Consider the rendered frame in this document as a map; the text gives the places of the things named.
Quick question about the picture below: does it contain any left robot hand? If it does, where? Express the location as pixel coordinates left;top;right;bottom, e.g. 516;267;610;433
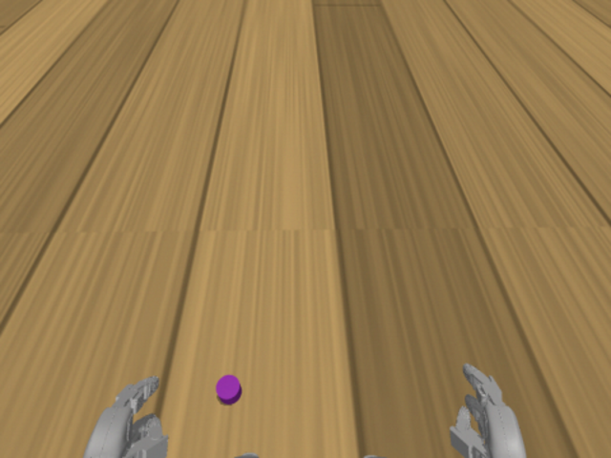
83;376;168;458

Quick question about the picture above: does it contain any right robot hand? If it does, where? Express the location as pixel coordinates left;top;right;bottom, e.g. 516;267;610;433
450;364;527;458

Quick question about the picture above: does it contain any tin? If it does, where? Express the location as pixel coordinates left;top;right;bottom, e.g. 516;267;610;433
216;375;242;405

